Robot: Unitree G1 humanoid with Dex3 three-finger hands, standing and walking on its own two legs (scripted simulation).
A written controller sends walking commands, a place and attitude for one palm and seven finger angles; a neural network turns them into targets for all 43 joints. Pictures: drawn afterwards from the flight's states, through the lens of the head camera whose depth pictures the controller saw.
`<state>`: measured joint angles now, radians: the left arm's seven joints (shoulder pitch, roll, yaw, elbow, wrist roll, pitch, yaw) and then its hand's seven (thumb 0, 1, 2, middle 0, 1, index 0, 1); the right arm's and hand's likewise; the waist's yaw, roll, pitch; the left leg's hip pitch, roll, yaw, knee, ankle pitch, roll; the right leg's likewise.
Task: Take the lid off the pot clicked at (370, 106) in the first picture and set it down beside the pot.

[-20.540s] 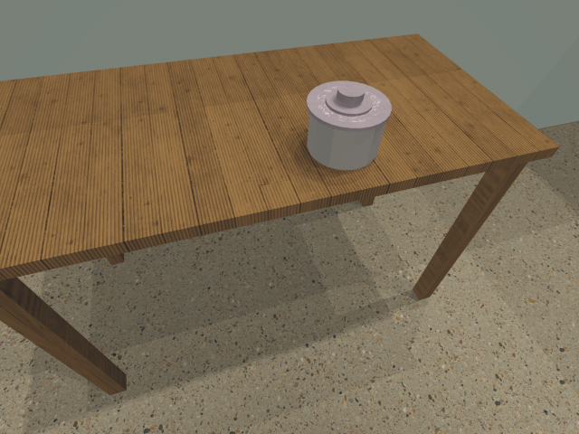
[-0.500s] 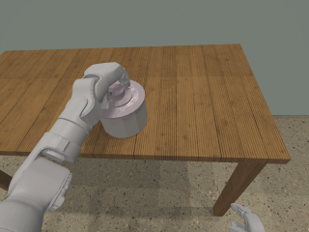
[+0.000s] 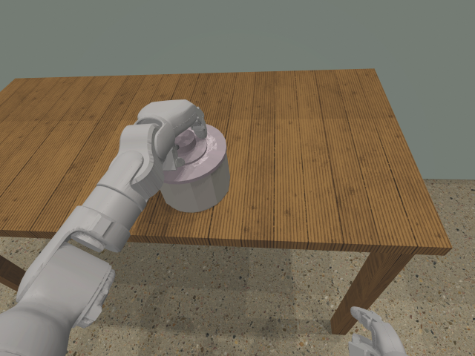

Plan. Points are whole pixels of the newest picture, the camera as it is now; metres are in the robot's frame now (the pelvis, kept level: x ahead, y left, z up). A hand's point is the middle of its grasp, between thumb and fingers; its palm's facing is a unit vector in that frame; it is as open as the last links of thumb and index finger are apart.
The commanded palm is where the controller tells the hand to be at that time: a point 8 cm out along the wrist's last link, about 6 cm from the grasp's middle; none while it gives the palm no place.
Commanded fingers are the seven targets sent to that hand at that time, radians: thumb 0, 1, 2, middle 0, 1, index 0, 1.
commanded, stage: close the fingers and squeeze the knob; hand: left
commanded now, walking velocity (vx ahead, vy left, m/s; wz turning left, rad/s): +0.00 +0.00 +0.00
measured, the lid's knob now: (181, 141) +0.46 +0.12 +0.12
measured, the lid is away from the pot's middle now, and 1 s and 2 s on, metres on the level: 0.00 0.00 0.02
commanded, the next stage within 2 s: lift the lid straight up in 1.06 s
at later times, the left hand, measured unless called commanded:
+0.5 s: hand (179, 146) +0.43 +0.12 +0.14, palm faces -0.27 -0.06 -0.96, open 7.5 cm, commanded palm +0.41 +0.12 +0.20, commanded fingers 0.00 0.25 1.04 -0.68 -0.86 -0.76 -0.91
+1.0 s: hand (178, 147) +0.43 +0.12 +0.14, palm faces -0.27 -0.08 -0.96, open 7.1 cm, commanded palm +0.41 +0.13 +0.20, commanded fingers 0.00 0.47 1.17 -0.74 -0.88 -0.94 -0.98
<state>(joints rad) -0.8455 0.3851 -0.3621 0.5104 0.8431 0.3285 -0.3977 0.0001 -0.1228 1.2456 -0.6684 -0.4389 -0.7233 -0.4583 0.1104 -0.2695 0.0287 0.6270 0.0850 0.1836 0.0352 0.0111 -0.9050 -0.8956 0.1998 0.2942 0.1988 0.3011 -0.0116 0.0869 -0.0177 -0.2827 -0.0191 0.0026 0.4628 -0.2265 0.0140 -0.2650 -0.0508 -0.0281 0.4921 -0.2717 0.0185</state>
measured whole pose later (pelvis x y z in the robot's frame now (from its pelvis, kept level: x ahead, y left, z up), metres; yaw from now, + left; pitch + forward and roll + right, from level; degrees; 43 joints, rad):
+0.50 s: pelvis +0.01 +0.00 +0.00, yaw +0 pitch +3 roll +1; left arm -0.82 0.39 -0.36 0.46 0.84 0.34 -0.39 -0.01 0.14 1.05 -0.56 -0.78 -0.73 -0.88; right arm 0.11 -0.27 0.02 0.62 0.09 0.19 0.04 0.01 -0.91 -0.90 0.20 0.29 0.20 0.30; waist -0.01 0.09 -0.02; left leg -0.28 -0.02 0.00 0.46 -0.23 0.01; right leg -0.26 -0.05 -0.03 0.49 -0.28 0.02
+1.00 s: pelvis +0.00 +0.00 +0.00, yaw +0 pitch +3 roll +1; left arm -0.83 0.39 -0.34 0.50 0.84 0.31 -0.39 0.00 0.14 1.06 -0.56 -0.79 -0.78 -0.90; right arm 0.11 -0.27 0.04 0.62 0.09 0.19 0.03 0.01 -0.90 -0.90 0.20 0.29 0.20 0.30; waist -0.02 0.08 -0.02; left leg -0.28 -0.01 0.01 0.46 -0.23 0.01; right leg -0.27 -0.04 -0.02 0.49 -0.27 0.02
